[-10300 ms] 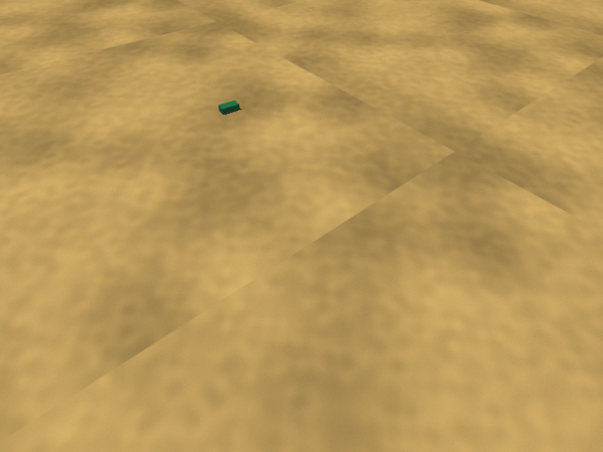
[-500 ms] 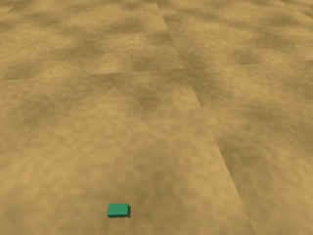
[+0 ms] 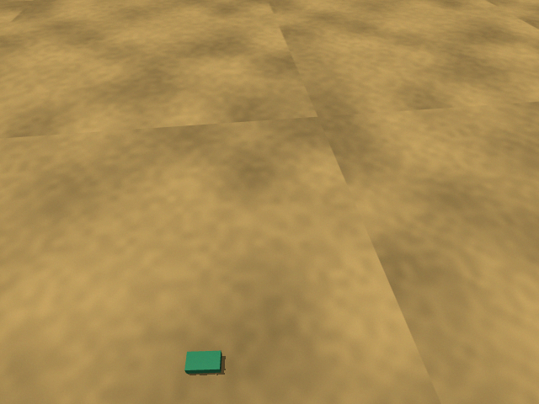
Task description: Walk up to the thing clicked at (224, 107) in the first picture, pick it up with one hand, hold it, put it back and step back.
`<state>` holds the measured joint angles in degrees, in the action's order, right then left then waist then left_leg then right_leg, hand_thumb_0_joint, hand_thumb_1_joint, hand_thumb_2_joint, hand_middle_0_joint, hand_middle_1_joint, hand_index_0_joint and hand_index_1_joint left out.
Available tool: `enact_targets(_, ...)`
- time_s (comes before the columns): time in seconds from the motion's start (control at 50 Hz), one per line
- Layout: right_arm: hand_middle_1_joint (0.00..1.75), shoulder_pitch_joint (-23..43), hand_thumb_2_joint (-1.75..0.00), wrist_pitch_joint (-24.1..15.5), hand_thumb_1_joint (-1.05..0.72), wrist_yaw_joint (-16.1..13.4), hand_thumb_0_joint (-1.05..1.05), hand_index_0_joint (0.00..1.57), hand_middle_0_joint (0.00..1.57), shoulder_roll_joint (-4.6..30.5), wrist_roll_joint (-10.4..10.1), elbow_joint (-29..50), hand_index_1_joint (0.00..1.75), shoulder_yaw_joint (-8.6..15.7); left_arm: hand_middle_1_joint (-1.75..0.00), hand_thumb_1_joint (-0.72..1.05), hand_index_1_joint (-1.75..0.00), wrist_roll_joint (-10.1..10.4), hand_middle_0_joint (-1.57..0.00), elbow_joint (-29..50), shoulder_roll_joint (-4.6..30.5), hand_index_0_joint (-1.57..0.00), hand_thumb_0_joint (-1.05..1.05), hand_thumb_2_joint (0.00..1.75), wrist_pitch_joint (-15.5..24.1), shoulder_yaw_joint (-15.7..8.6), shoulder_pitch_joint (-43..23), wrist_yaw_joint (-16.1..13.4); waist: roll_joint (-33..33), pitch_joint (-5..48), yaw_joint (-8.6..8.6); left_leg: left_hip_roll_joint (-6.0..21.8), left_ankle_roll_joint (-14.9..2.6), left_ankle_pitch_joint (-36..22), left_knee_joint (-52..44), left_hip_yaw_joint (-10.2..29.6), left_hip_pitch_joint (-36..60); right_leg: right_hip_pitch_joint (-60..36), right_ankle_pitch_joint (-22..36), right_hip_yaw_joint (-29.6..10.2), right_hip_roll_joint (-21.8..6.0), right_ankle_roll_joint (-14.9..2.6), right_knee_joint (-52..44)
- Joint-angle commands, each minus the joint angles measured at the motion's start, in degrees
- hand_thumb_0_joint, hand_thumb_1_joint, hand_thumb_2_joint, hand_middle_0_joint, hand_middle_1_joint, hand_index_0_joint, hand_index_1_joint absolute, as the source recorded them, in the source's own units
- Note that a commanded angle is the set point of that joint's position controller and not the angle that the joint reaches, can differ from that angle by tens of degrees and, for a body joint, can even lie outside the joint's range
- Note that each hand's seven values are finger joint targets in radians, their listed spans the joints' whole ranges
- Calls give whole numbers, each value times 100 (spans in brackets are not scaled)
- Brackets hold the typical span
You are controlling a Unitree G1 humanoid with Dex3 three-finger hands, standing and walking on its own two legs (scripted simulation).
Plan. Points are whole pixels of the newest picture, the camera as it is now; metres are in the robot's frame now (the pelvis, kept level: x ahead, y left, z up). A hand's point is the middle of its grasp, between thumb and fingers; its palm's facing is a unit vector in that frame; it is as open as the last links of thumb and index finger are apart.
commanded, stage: stand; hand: left
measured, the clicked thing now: (203, 362) +0.41 +0.23 -0.76
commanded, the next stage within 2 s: walk up in 0.66 s
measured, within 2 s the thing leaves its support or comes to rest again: neither
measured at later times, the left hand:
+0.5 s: hand out of the picture +0.07 +0.25 -0.16, palm faces -0.04 -0.94 -0.35, open 7.4 cm
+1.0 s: hand out of the picture +0.08 +0.27 -0.16, palm faces -0.02 -0.93 -0.37, open 7.4 cm
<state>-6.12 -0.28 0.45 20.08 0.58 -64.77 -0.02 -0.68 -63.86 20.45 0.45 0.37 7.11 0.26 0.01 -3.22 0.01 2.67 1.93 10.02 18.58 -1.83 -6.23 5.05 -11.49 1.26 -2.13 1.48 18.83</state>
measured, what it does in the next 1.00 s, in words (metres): stands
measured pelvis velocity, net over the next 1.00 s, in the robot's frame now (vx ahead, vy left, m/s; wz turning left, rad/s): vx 0.02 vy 0.01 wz -0.01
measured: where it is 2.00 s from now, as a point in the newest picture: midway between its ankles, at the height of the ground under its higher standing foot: outside the picture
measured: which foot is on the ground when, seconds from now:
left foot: down 0.00-1.00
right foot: down 0.00-1.00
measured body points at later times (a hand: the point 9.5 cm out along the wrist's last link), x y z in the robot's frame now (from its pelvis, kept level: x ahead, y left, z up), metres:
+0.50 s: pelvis +0.00 +0.00 +0.00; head +0.01 +0.00 +0.45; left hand +0.08 +0.30 -0.13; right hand +0.08 -0.30 -0.13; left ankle +0.00 +0.14 -0.75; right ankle -0.01 -0.13 -0.75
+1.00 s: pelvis +0.02 +0.01 -0.01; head +0.03 +0.01 +0.44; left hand +0.09 +0.32 -0.13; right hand +0.08 -0.29 -0.14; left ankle +0.00 +0.14 -0.75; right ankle -0.01 -0.13 -0.75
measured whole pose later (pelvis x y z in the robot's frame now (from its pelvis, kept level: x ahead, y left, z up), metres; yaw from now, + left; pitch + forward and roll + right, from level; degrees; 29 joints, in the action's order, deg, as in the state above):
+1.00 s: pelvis +0.02 +0.01 -0.01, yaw -1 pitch -3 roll +0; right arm -9.5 0.5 1.0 19.6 1.0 -61.5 1.6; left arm -0.7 -61.9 21.3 1.0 -1.1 9.7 -0.1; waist -0.3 -3.3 0.3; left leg 2.3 1.0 14.8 23.4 -2.8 -5.6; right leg 4.4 -15.3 0.2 -2.7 2.2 22.6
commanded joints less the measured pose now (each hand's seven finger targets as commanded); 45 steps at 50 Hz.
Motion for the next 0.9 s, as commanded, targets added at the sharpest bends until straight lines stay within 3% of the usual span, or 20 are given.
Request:
enact_targets(0.0,30,252,-90,-105,-90,-70,0,20,20,1234,1,326,30,253,-30,90,-30,-2,-20,328,1234,-20,0,90,102,-258,-143,-69,22,419,13,549,-217,-861,-257,414,177,146,874,-405,-572,-215,-334)
enact_targets(0.62,30,200,-90,-94,-90,-64,0,20,20,1212,11,362,30,278,-30,90,-30,-8,-20,377,1240,-20,0,90,124,-265,-164,-80,-9,428,-17,562,-232,-801,-239,382,200,169,900,-443,-583,-239,-371)
enact_targets(0.64,30,130,-90,-59,-90,-20,0,20,20,1270,41,460,30,369,-30,90,-30,-17,-20,396,1345,-20,0,90,172,-388,-27,-67,119,532,44,325,-342,-73,-69,225,225,43,231,-427,-399,-268,-372)
enact_targets(0.68,30,71,-90,-23,-90,5,0,20,20,1182,65,500,30,370,-30,90,-30,-58,-20,435,1411,-20,0,90,187,-431,-79,-70,-62,345,27,236,-342,381,47,149,-37,178,-389,-636,-509,-347,-452)
enact_targets(0.72,30,50,-90,-10,-90,24,0,20,20,1160,87,546,30,385,-30,90,-30,-76,-20,498,1405,-20,0,90,186,-454,-139,-71,-133,26,20,230,-333,622,13,189,-266,381,-644,-714,-545,-388,-485)
enact_targets(0.78,30,-24,-90,-39,-90,25,0,20,20,1175,84,599,30,399,-30,90,-30,-59,-20,557,1315,-20,0,90,195,-439,-103,-71,-107,-59,23,327,-374,48,-9,328,-177,477,-169,-568,-422,-353,-300)
enact_targets(0.82,30,-69,-90,-73,-90,12,0,20,20,1215,69,648,30,409,-30,90,-30,-48,-20,592,1263,-20,0,90,196,-421,-72,-70,30,177,8,430,-412,-461,-37,411,-72,221,610,-401,-357,-326,-35)
enact_targets(0.88,30,-52,-90,-79,-90,-9,0,20,20,1282,59,725,30,437,-30,90,-30,-10,-20,599,1230,-20,0,90,194,-394,72,-87,192,503,41,493,-470,-1177,83,376,166,-51,1295,-311,-339,-288,186)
